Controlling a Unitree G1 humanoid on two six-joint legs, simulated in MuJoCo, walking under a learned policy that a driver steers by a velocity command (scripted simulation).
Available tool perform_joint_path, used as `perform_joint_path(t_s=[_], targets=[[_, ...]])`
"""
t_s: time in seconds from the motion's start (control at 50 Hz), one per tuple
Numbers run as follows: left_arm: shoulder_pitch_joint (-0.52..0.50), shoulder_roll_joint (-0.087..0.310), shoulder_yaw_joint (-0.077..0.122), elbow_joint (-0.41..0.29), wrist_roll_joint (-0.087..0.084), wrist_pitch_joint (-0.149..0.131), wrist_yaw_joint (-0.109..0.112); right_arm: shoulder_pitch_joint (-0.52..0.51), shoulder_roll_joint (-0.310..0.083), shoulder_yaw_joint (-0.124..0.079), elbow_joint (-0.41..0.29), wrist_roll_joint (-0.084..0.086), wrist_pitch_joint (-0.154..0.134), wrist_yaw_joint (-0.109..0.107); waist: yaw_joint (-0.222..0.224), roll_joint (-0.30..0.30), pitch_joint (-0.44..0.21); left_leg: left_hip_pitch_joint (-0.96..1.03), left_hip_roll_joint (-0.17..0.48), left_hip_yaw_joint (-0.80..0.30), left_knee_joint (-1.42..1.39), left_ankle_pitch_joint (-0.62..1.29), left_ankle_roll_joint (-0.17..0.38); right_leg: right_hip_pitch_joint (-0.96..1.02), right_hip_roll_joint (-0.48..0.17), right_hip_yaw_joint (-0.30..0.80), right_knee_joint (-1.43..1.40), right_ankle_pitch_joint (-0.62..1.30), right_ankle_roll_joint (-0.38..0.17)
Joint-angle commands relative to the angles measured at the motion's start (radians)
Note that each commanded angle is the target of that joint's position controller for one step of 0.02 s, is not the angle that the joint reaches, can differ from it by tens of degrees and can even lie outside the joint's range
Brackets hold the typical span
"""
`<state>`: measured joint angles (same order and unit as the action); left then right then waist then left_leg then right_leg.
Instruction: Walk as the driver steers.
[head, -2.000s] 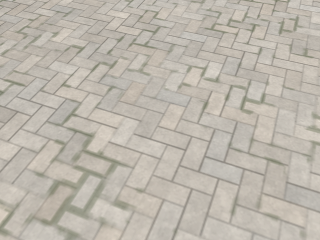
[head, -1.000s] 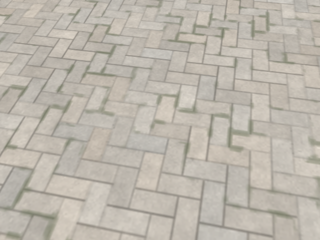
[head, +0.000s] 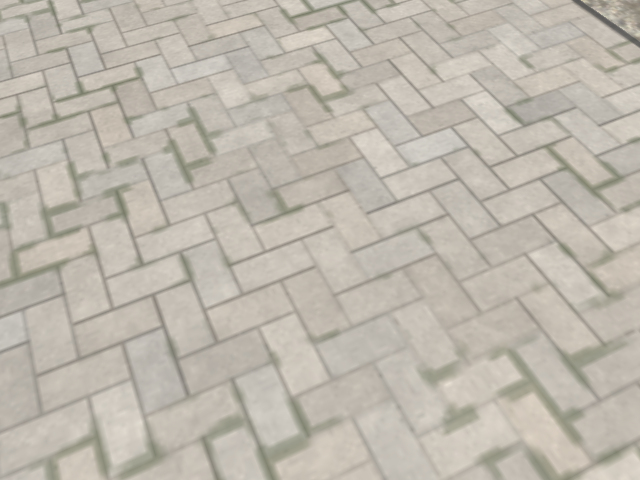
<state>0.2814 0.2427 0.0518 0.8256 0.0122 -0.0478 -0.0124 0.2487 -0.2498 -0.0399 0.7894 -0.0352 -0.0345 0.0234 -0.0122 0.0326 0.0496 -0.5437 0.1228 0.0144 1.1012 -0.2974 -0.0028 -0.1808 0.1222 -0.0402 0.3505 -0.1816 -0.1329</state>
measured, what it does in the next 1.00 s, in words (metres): walks ahead, turning left: left foot, then right foot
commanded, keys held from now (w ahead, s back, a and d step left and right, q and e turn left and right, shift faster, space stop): w+q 1.00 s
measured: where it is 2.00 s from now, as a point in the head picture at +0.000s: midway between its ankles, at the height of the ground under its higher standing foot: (163, 308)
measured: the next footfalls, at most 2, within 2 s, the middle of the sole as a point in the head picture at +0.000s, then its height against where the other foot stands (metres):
left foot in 0.36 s outside the picture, level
right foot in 0.86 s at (322, 381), level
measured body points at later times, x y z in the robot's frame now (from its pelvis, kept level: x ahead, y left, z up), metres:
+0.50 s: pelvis +0.28 +0.06 -0.01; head +0.30 +0.07 +0.44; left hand +0.30 +0.33 -0.14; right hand +0.42 -0.19 -0.13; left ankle +0.30 +0.11 -0.74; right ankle +0.21 -0.08 -0.64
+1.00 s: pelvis +0.56 +0.09 -0.01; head +0.59 +0.09 +0.44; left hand +0.57 +0.39 -0.10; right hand +0.75 -0.13 -0.14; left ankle +0.41 +0.13 -0.66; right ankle +0.65 +0.03 -0.74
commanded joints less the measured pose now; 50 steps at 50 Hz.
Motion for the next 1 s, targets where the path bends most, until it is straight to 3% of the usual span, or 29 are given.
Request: perform_joint_path(t_s=[0.02, 0.12, 0.24, 0.3, 0.32, 0.34, 0.36, 0.38, 0.4, 0.42, 0.44, 0.46, 0.48, 0.52, 0.56, 0.66, 0.76, 0.8, 0.84, 0.86, 0.88, 0.9, 0.92, 0.94, 0.96, 1.0], targets=[[0.046, 0.124, 0.026, -0.028, -0.004, -0.036, 0.0, 0.073, -0.069, -0.02, -0.014, 0.002, 0.018, 0.012, -0.01, -0.062, -0.031, -0.07, 0.014, 0.003, -0.048, 0.11, -0.002, 0.067, -0.28, 0.175, -0.198, 0.406, -0.089], [0.113, 0.115, 0.017, 0.009, 0.003, -0.047, 0.006, -0.07, -0.064, -0.021, -0.044, 0.018, 0.015, 0.015, 0.039, -0.077, 0.023, -0.17, -0.04, -0.041, -0.204, 0.268, 0.017, 0.15, -0.276, 0.073, -0.227, 0.416, -0.017], [0.165, 0.1, -0.001, 0.058, 0.009, -0.052, 0.032, -0.209, -0.036, 0.0, -0.092, 0.004, 0.003, 0.028, 0.077, -0.076, 0.064, -0.147, -0.094, 0.065, -0.436, 0.294, 0.064, 0.285, -0.308, -0.031, -0.197, 0.622, 0.017], [0.151, 0.145, 0.002, 0.073, 0.016, -0.048, 0.05, -0.142, -0.055, -0.006, -0.086, 0.005, 0.003, 0.021, 0.031, -0.123, -0.005, -0.002, -0.179, 0.141, -0.487, 0.157, 0.123, 0.355, -0.324, -0.077, -0.013, 1.084, 0.046], [0.138, 0.164, 0.007, 0.073, 0.021, -0.041, 0.056, -0.06, -0.072, -0.013, -0.065, 0.003, 0.002, 0.017, -0.008, -0.141, -0.051, 0.075, -0.206, 0.148, -0.496, 0.106, 0.147, 0.363, -0.333, -0.085, 0.108, 1.189, 0.05], [0.121, 0.181, 0.012, 0.068, 0.025, -0.033, 0.057, 0.064, -0.102, -0.027, -0.029, 0.0, -0.004, 0.012, -0.061, -0.145, -0.115, 0.205, -0.225, 0.128, -0.533, 0.086, 0.174, 0.331, -0.337, -0.09, 0.279, 1.165, 0.05], [0.078, 0.193, 0.014, 0.048, 0.016, -0.031, 0.054, 0.208, -0.138, -0.045, 0.01, -0.013, -0.012, 0.005, -0.146, -0.111, -0.183, 0.425, -0.191, 0.05, -0.62, 0.122, 0.218, 0.185, -0.313, -0.117, 0.521, 0.951, 0.052], [0.085, 0.128, -0.004, -0.006, 0.003, -0.042, 0.044, 0.287, -0.252, -0.08, 0.017, -0.016, -0.007, -0.01, -0.149, 0.059, -0.277, 0.686, 0.063, -0.299, -0.625, 0.135, 0.324, -0.115, -0.193, -0.148, 0.895, 0.362, 0.077], [0.107, 0.103, -0.003, -0.044, 0.001, -0.049, 0.026, 0.225, -0.286, -0.089, 0.006, 0.01, 0.0, -0.006, -0.069, 0.181, -0.336, 0.847, 0.227, -0.782, -0.742, 0.284, 0.467, -0.446, -0.012, 0.018, 1.149, -0.339, 0.1], [0.037, 0.12, -0.007, -0.054, 0.021, -0.056, 0.019, 0.175, -0.249, -0.086, 0.005, 0.038, 0.005, -0.004, -0.071, 0.02, -0.232, 0.761, 0.193, -0.652, -0.774, 0.205, 0.434, -0.532, -0.107, 0.137, 1.132, -0.241, 0.086], [-0.001, 0.123, -0.01, -0.073, 0.01, -0.067, 0.012, 0.123, -0.194, -0.072, -0.003, 0.035, 0.008, -0.007, -0.047, -0.028, -0.116, 0.613, 0.169, -0.546, -0.814, 0.204, 0.396, -0.531, -0.145, 0.117, 1.059, -0.167, 0.09], [-0.004, 0.12, -0.009, -0.071, 0.012, -0.066, 0.011, 0.084, -0.146, -0.059, -0.005, 0.029, 0.008, -0.007, -0.005, -0.089, -0.04, 0.492, 0.12, -0.463, -0.846, 0.26, 0.348, -0.492, -0.178, 0.105, 0.964, -0.144, 0.097], [-0.002, 0.115, -0.01, -0.076, 0.027, -0.049, 0.012, 0.064, -0.126, -0.051, -0.005, 0.033, 0.003, -0.012, 0.023, -0.087, -0.01, 0.407, 0.074, -0.4, -0.861, 0.331, 0.323, -0.447, -0.196, 0.101, 0.904, -0.143, 0.116], [0.025, 0.093, -0.017, -0.078, 0.043, -0.01, 0.005, 0.067, -0.135, -0.049, -0.005, 0.035, -0.015, -0.011, 0.045, -0.04, -0.029, 0.337, 0.02, -0.321, -0.881, 0.424, 0.307, -0.383, -0.205, 0.078, 0.827, -0.134, 0.147], [-0.012, 0.084, -0.02, -0.102, 0.041, 0.005, 0.002, 0.093, -0.166, -0.057, 0.002, 0.037, -0.026, -0.011, 0.042, -0.018, -0.031, 0.316, -0.014, -0.282, -0.893, 0.47, 0.299, -0.396, -0.209, 0.054, 0.741, -0.082, 0.171], [-0.217, 0.079, -0.027, -0.175, 0.032, 0.006, -0.006, 0.181, -0.177, -0.064, 0.009, 0.04, -0.018, -0.016, -0.038, 0.031, -0.02, 0.396, -0.059, -0.282, -0.87, 0.471, 0.231, -0.467, -0.194, 0.037, 0.468, 0.118, 0.197], [-0.344, 0.091, -0.036, -0.227, 0.02, -0.011, -0.01, 0.236, -0.194, -0.071, 0.001, 0.023, -0.011, -0.027, -0.088, 0.043, -0.028, 0.522, -0.026, -0.355, -0.786, 0.549, 0.222, -0.464, -0.146, 0.048, 0.296, 0.133, 0.178], [-0.304, 0.115, -0.03, -0.226, 0.017, -0.02, -0.007, 0.196, -0.207, -0.074, -0.017, 0.018, -0.012, -0.035, -0.053, 0.054, -0.035, 0.514, -0.008, -0.393, -0.745, 0.561, 0.194, -0.358, -0.131, 0.07, 0.218, 0.092, 0.155], [-0.138, 0.156, -0.012, -0.178, 0.014, -0.03, 0.006, 0.13, -0.223, -0.076, -0.037, 0.017, -0.019, -0.031, 0.031, 0.051, -0.092, 0.45, -0.035, -0.397, -0.613, 0.662, 0.152, -0.103, -0.088, 0.058, 0.15, 0.025, 0.121], [-0.01, 0.19, 0.002, -0.15, 0.023, -0.044, 0.019, 0.118, -0.207, -0.07, -0.038, 0.027, -0.027, -0.021, 0.1, -0.008, -0.166, 0.384, -0.099, -0.346, -0.426, 0.622, 0.127, 0.093, -0.139, 0.096, 0.092, 0.041, 0.09], [0.154, 0.265, 0.02, -0.147, 0.046, -0.048, 0.038, 0.133, -0.124, -0.046, -0.07, 0.039, -0.037, -0.016, 0.15, -0.133, -0.326, 0.266, -0.159, -0.252, -0.143, 0.315, 0.106, 0.321, -0.391, 0.342, 0.062, -0.177, 0.039], [0.106, 0.339, 0.038, -0.153, 0.051, -0.03, 0.039, 0.253, -0.078, -0.036, -0.102, 0.056, -0.031, -0.016, 0.054, -0.363, -0.373, -0.025, -0.294, -0.146, 0.063, -0.292, 0.083, 0.453, -0.587, 0.801, -0.065, -0.23, -0.068], [0.052, 0.247, 0.03, -0.159, 0.033, -0.018, 0.033, 0.236, -0.158, -0.043, -0.061, 0.019, -0.011, -0.026, 0.036, -0.192, -0.258, -0.11, -0.188, -0.142, 0.157, -0.217, 0.088, 0.344, -0.563, 0.796, -0.061, -0.344, -0.076], [-0.001, 0.158, 0.008, -0.168, 0.024, -0.017, 0.028, 0.16, -0.165, -0.046, -0.06, 0.011, -0.005, -0.016, 0.04, -0.084, -0.142, -0.102, -0.154, -0.13, 0.142, -0.118, 0.083, 0.219, -0.506, 0.624, -0.076, -0.304, -0.054], [-0.027, 0.123, -0.001, -0.16, 0.025, -0.019, 0.024, 0.123, -0.145, -0.042, -0.066, 0.011, -0.002, -0.007, 0.029, -0.061, -0.08, -0.082, -0.126, -0.119, 0.103, -0.066, 0.072, 0.133, -0.453, 0.477, -0.103, -0.168, -0.033], [-0.014, 0.115, -0.003, -0.135, 0.02, -0.032, 0.026, 0.11, -0.129, -0.041, -0.067, -0.003, 0.019, 0.012, 0.012, -0.136, -0.046, -0.045, -0.093, -0.097, 0.067, -0.034, 0.054, 0.058, -0.383, 0.295, -0.136, 0.015, -0.002]])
